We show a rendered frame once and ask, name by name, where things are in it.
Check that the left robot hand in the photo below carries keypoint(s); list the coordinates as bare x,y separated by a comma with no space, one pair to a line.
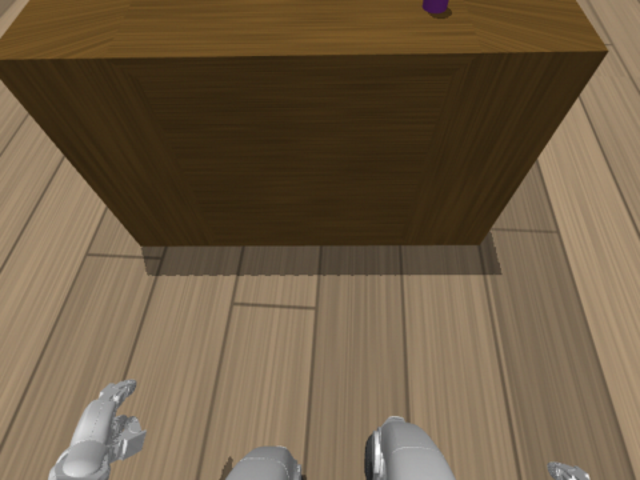
98,423

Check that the can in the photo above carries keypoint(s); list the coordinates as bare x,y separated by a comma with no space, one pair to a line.
435,6

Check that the right robot hand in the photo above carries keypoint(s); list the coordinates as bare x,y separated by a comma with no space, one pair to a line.
560,471

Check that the left robot arm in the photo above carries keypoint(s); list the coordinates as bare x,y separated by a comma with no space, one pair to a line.
86,460

